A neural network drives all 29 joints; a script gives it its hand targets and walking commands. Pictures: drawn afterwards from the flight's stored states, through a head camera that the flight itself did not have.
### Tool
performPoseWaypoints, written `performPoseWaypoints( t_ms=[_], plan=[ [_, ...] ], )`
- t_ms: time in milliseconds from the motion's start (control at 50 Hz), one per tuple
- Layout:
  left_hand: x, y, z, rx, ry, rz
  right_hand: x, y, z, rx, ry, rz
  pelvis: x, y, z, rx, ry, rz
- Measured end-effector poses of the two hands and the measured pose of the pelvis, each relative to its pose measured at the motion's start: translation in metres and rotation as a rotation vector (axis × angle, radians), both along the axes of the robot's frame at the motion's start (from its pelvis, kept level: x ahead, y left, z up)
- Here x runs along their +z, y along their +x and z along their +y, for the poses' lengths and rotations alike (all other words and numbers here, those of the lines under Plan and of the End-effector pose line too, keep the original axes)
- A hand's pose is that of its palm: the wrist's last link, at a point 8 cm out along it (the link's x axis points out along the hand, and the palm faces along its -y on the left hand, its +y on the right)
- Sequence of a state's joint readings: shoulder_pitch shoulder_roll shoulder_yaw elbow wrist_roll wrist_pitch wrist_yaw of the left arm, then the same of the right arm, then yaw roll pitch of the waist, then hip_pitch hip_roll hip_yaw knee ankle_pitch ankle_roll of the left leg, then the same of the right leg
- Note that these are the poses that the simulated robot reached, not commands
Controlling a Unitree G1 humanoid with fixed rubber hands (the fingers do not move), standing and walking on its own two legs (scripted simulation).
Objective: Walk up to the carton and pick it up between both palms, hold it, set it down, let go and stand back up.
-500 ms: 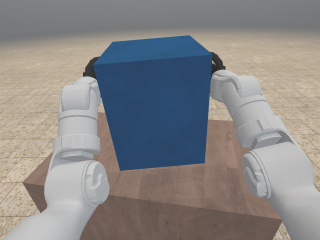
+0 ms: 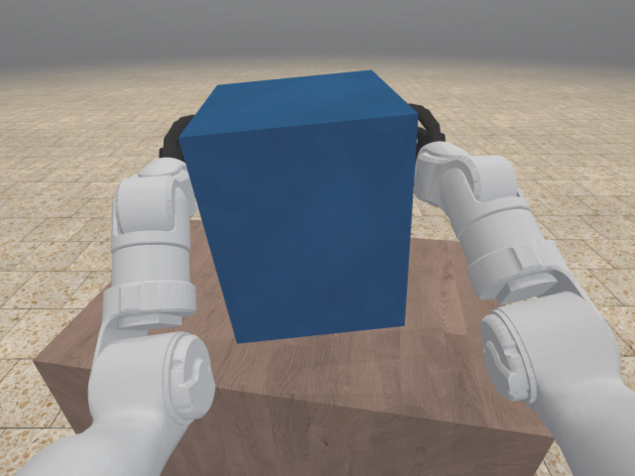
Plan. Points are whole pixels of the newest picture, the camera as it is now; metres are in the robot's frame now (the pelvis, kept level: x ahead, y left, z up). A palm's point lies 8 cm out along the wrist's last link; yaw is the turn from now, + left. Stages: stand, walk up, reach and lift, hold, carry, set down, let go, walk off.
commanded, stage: hold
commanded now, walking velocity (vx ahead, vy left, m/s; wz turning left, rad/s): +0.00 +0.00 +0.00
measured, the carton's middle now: (307, 200) +0.37 +0.00 +0.26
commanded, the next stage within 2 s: none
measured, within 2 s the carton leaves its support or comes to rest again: neither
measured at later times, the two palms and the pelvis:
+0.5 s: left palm (173, 167) +0.37 +0.15 +0.31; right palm (429, 156) +0.35 -0.14 +0.32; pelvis -0.01 +0.00 +0.00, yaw +0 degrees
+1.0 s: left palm (177, 172) +0.37 +0.15 +0.31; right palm (428, 164) +0.36 -0.15 +0.31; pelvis +0.00 -0.01 +0.00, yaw +0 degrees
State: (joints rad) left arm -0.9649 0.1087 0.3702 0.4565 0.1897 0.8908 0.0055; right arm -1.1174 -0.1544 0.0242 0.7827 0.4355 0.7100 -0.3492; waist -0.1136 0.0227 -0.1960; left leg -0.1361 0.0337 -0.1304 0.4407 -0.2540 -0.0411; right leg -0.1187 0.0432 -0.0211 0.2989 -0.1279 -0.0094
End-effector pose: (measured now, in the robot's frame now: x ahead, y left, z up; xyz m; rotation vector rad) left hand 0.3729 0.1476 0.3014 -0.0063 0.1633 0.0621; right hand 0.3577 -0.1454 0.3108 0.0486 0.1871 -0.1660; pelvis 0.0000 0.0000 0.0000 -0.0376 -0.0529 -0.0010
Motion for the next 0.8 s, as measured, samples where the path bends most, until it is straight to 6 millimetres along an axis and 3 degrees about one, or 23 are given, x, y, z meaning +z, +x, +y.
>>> performPoseWaypoints(
  t_ms=[420,800],
  plan=[
    [0.015,-0.008,0.002,0.019,0.017,-0.016,0.009,-0.004,0.002,0.018,-0.004,-0.013,0.000,-0.004,0.002,-0.008,0.004,-0.009],
    [0.008,0.001,-0.004,0.017,0.014,0.009,0.001,0.003,-0.004,0.010,-0.007,0.016,0.000,-0.004,-0.005,-0.003,0.003,0.015]
  ],
)
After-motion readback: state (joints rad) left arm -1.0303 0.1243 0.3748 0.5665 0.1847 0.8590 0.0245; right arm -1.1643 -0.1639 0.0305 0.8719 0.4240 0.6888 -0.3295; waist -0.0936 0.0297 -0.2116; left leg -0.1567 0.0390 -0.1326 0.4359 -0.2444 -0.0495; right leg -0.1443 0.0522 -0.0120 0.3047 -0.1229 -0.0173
